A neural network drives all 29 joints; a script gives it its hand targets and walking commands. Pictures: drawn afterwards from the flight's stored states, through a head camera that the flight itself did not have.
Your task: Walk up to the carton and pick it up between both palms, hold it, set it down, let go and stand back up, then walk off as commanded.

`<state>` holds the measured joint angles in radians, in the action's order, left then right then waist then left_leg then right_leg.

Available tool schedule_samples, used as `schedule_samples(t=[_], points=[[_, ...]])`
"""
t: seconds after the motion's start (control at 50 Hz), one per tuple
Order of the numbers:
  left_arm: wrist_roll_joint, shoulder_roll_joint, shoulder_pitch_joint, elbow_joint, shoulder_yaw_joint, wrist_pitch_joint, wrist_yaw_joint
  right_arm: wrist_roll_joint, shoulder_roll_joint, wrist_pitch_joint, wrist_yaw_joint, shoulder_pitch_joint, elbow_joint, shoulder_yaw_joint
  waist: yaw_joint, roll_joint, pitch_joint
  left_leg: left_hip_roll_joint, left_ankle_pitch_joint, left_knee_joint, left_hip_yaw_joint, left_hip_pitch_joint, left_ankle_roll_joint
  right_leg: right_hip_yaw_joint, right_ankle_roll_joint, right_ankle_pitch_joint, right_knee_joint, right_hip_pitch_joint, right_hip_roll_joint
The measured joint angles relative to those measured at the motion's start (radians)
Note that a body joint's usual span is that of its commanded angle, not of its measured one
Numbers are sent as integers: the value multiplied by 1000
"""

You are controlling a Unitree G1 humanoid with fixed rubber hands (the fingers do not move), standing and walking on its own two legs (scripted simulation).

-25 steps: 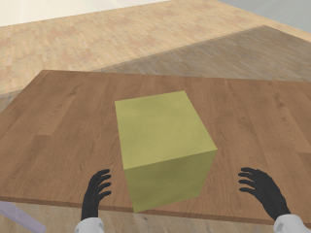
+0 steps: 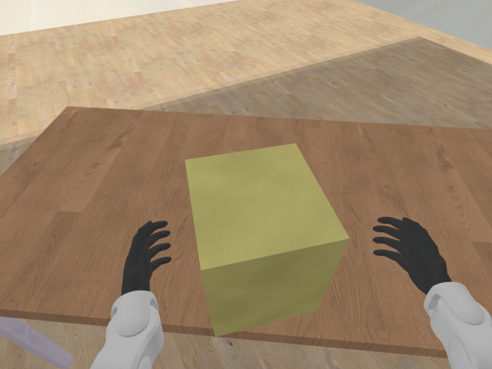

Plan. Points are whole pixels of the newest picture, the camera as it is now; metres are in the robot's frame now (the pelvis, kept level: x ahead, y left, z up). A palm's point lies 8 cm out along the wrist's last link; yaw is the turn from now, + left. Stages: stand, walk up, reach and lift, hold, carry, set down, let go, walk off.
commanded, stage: reach and lift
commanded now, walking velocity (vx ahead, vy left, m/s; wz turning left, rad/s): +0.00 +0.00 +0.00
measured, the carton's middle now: (255, 240) +0.36 +0.02 +0.01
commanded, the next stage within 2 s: none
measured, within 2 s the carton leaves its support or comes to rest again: neither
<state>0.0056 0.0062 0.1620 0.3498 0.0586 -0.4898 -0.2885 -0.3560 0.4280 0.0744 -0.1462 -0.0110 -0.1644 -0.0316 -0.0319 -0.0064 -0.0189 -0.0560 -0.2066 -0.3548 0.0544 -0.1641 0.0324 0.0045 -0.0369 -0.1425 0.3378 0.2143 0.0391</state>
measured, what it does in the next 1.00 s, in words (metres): stands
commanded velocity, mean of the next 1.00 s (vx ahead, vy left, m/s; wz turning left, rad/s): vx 0.00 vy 0.00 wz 0.00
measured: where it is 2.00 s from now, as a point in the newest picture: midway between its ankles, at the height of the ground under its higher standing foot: outside the picture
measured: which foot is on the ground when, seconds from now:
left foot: down 0.00-1.00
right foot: down 0.00-1.00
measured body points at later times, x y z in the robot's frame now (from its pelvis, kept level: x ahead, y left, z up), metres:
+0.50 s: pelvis -0.01 +0.00 +0.00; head -0.01 +0.00 +0.45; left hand +0.29 +0.20 +0.12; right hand +0.37 -0.22 +0.13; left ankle -0.01 +0.14 -0.75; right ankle +0.02 -0.10 -0.75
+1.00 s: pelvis -0.01 +0.00 +0.00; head -0.01 +0.00 +0.45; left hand +0.33 +0.21 +0.16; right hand +0.43 -0.20 +0.18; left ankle -0.01 +0.14 -0.75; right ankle +0.02 -0.10 -0.75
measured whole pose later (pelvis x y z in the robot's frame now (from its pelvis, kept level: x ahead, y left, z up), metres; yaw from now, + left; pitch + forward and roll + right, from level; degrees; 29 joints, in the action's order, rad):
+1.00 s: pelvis -0.01 +0.00 +0.00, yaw +0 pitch +0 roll +0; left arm 0.04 0.04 -0.49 0.07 -0.13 -0.85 -0.29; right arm -0.41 0.47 0.35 -0.11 0.76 -0.65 -0.03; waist -0.09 -0.01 -0.02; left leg -0.06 -0.20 -0.35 0.05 -0.16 0.03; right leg 0.00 -0.04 -0.14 0.34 0.21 0.04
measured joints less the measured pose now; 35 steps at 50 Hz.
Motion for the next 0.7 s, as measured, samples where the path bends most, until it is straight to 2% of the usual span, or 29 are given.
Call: schedule_samples(t=[0.16,0.28,0.46,0.7], points=[[14,0,-176,-42,-75,-174,0,-12,1,136,15,191,-79,0,-14,0,0,0,9,0,0,4,0,0,0,4,8,0,0],[25,0,-250,-50,-106,-252,0,-19,3,190,30,303,-115,-1,-14,0,0,0,10,0,0,4,0,0,0,6,9,0,0],[26,1,-328,-54,-144,-311,2,-33,14,231,38,408,-180,-1,-15,0,0,0,10,0,0,4,0,0,0,5,8,0,0],[29,7,-512,-171,-179,-349,2,-46,39,258,38,567,-305,-1,-32,0,0,0,10,0,0,4,1,0,0,5,8,0,0]])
